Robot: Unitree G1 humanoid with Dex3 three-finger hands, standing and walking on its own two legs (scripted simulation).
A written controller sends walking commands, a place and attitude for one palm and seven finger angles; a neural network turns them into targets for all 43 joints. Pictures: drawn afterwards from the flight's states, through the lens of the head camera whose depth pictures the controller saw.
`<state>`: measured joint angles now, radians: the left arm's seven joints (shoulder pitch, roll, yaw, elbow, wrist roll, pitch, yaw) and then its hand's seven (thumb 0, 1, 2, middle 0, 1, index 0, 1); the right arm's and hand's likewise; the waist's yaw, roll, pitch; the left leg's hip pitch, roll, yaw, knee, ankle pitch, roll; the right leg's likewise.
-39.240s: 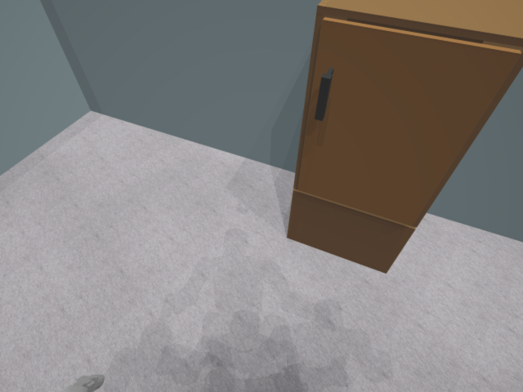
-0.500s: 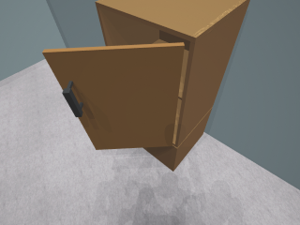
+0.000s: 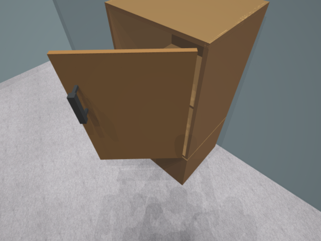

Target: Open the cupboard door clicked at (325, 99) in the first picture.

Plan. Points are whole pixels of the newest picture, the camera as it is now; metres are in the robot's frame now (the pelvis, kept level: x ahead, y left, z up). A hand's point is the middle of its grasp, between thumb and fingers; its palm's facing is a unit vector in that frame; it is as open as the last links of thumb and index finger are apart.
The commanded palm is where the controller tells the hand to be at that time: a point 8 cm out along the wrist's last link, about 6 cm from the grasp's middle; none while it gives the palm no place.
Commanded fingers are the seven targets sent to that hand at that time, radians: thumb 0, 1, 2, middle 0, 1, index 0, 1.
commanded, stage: look again from close up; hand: left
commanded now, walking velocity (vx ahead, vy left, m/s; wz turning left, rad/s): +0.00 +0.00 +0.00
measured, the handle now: (79, 104) +0.50 +0.30 +0.02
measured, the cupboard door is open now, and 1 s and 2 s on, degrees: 43 43 43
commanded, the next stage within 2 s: shuffle to correct the standing spot in 0.40 s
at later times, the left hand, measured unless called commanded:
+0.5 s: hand out of the picture +0.03 +0.20 -0.17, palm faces +0.01 -0.97 -0.23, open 7.4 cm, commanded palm none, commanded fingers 0.00 0.90 0.90 -0.20 -0.30 -0.20 -0.30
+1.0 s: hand out of the picture -0.03 +0.25 -0.18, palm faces +0.04 -0.98 -0.20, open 7.4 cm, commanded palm none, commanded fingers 0.00 0.90 0.90 -0.20 -0.30 -0.20 -0.30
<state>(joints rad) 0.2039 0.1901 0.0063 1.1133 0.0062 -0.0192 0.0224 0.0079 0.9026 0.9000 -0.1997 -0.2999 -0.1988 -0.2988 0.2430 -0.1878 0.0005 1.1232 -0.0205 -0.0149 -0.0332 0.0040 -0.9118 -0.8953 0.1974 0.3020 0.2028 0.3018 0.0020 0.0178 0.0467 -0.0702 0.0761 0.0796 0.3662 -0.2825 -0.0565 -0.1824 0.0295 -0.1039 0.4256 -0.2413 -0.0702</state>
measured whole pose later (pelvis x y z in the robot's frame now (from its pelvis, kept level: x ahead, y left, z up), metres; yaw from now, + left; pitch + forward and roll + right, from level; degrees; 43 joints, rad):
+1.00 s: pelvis -0.04 +0.07 -0.01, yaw +0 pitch -2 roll +0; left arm 0.30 0.16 0.00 1.04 0.02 0.02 0.03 0.01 0.91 0.90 -0.20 -0.30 -0.20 -0.30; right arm 0.27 -0.18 -0.01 0.99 -0.03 0.00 -0.01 0.01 -0.94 -0.90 0.20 0.30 0.20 0.30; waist 0.01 0.00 0.01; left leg -0.19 -0.03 0.09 0.49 -0.27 0.06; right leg -0.26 -0.08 -0.06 0.51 -0.21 0.02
